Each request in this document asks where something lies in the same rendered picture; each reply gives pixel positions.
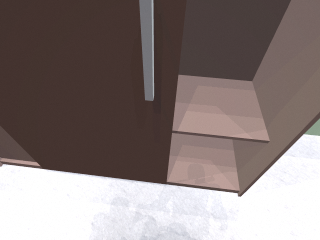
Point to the handle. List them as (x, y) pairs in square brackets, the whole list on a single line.
[(146, 8)]

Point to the wardrobe door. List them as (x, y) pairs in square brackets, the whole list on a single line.
[(72, 89), (10, 149)]

